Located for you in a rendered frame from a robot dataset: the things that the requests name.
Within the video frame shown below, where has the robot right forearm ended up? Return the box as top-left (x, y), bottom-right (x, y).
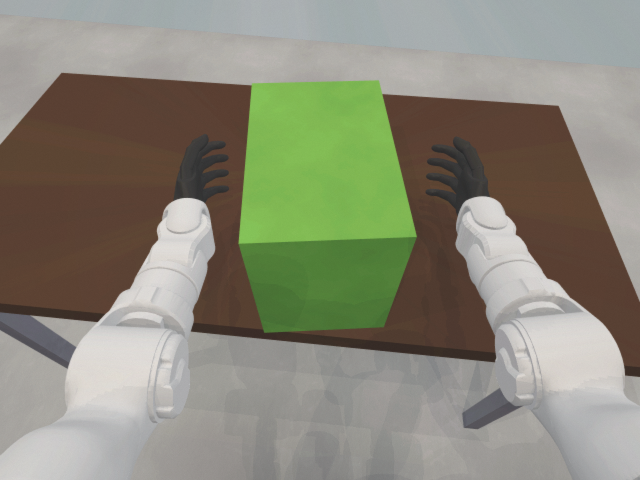
top-left (455, 196), bottom-right (625, 391)

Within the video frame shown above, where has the left robot hand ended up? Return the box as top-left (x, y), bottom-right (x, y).
top-left (173, 134), bottom-right (229, 203)

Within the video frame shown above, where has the left robot upper arm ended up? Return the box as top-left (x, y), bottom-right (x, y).
top-left (0, 325), bottom-right (190, 480)

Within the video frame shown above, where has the right robot hand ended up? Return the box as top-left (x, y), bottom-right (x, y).
top-left (426, 136), bottom-right (490, 216)

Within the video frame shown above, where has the carton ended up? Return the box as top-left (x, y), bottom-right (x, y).
top-left (239, 80), bottom-right (417, 333)

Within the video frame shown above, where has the robot left forearm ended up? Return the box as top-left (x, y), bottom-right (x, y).
top-left (65, 198), bottom-right (215, 407)

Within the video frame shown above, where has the table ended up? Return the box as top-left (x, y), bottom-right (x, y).
top-left (0, 73), bottom-right (640, 429)

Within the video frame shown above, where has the right robot upper arm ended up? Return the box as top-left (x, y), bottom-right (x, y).
top-left (495, 312), bottom-right (640, 480)

